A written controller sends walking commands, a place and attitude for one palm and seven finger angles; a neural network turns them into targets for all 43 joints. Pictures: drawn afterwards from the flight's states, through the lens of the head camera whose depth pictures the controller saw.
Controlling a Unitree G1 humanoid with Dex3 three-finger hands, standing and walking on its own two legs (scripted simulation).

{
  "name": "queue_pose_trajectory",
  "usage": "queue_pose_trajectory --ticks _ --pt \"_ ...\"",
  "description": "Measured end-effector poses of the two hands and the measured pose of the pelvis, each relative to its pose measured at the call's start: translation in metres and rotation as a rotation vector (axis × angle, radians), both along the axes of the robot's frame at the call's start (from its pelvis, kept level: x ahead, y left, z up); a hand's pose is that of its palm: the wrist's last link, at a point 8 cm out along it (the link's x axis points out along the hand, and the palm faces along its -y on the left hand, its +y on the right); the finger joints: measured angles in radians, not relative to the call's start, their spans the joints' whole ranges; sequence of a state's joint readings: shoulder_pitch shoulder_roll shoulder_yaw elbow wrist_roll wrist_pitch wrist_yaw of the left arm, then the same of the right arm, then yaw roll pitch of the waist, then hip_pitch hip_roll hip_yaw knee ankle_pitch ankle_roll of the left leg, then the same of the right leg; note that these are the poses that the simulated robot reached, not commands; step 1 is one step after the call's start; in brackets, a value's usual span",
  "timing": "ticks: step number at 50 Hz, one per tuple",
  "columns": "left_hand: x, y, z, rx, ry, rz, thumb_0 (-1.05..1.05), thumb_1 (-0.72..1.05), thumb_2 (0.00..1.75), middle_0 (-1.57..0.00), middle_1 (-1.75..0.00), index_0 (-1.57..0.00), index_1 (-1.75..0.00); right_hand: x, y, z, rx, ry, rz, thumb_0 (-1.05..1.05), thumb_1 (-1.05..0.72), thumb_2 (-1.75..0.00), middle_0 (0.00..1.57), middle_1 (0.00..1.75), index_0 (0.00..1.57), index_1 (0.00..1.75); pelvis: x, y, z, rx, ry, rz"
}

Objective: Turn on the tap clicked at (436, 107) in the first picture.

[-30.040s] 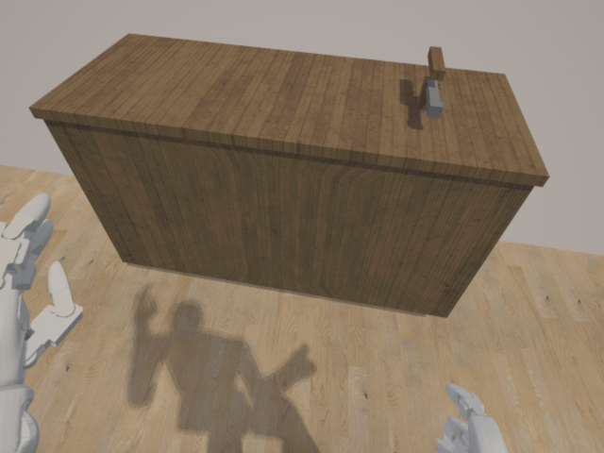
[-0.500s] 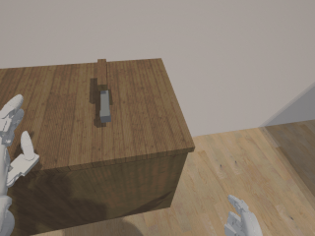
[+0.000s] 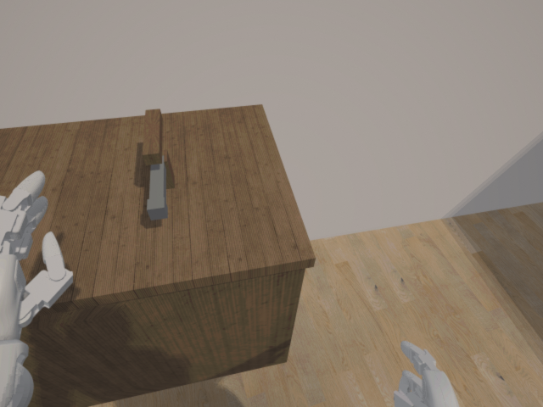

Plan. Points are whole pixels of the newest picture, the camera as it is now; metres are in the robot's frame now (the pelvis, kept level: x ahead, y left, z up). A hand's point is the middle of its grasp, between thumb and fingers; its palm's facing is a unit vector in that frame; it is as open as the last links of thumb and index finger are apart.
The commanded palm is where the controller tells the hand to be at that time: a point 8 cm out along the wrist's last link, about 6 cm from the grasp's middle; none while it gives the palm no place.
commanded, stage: come to a stop and stand still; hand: left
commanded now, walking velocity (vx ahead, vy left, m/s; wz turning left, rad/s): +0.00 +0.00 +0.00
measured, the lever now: (157, 208) +0.41 +0.23 +0.04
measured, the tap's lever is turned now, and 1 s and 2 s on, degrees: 0 0 0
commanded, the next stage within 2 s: look again from close up in 0.30 s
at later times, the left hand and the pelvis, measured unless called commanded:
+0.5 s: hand (70, 270) +0.22 +0.24 +0.16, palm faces +0.39 -0.85 -0.37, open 7.4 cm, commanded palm +0.17 +0.28 +0.17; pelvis +0.01 +0.00 +0.00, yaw +0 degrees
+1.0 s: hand (55, 276) +0.22 +0.26 +0.15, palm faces +0.38 -0.85 -0.38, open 7.4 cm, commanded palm +0.16 +0.28 +0.17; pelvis -0.01 +0.01 +0.00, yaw -3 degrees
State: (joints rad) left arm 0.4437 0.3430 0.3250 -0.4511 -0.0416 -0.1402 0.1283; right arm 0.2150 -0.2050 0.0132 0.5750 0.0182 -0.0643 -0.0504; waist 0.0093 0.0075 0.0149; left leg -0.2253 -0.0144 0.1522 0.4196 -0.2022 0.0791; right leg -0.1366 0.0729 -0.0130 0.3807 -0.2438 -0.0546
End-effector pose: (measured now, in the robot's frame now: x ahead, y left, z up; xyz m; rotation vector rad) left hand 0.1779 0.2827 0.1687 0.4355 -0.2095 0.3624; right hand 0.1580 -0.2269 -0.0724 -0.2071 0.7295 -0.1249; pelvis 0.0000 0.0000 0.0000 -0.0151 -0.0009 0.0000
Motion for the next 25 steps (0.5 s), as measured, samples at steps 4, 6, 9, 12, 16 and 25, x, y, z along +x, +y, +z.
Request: queue_pose_trajectory --ticks 4,6,9,12,16,25 --pt "0.003 -0.005 0.002 0.004 -0.005 -0.008 0.01 0.89 0.90 -0.21 -0.30 -0.21 -0.30 0.002 -0.006 0.000 -0.002 0.001 -0.010 0.01 -0.91 -0.90 0.20 0.30 0.20 0.30 0.003 -0.004 0.000 0.001 0.001 0.000" --pt "0.004 -0.006 0.003 0.009 -0.007 -0.008 0.01 0.89 0.90 -0.21 -0.30 -0.21 -0.30 0.004 -0.008 0.000 -0.002 0.000 -0.013 0.01 -0.91 -0.90 0.20 0.30 0.20 0.30 0.005 -0.005 0.000 0.001 0.003 0.000" --pt "0.006 -0.005 0.004 0.014 -0.006 -0.003 0.01 0.89 0.90 -0.21 -0.30 -0.21 -0.30 0.007 -0.010 0.001 -0.001 -0.003 -0.017 0.01 -0.91 -0.90 0.20 0.30 0.20 0.30 0.007 -0.006 0.000 0.001 0.004 -0.002" --pt "0.007 -0.005 0.003 0.011 -0.004 0.004 0.01 0.89 0.90 -0.21 -0.30 -0.21 -0.30 0.010 -0.010 0.002 -0.002 -0.006 -0.017 0.01 -0.91 -0.90 0.20 0.30 0.20 0.30 0.008 -0.007 0.000 0.001 0.005 -0.003" --pt "0.008 -0.005 0.000 -0.003 0.003 0.008 0.01 0.89 0.90 -0.21 -0.30 -0.21 -0.30 0.014 -0.010 0.003 -0.003 -0.009 -0.014 0.01 -0.91 -0.90 0.20 0.30 0.20 0.30 0.008 -0.007 0.000 0.001 0.004 -0.002" --pt "0.005 -0.002 0.002 -0.004 -0.006 -0.001 0.01 0.89 0.90 -0.21 -0.30 -0.21 -0.30 0.016 -0.002 0.005 -0.004 -0.013 -0.006 0.01 -0.91 -0.90 0.20 0.30 0.20 0.30 0.007 -0.003 0.000 0.000 -0.001 0.002"
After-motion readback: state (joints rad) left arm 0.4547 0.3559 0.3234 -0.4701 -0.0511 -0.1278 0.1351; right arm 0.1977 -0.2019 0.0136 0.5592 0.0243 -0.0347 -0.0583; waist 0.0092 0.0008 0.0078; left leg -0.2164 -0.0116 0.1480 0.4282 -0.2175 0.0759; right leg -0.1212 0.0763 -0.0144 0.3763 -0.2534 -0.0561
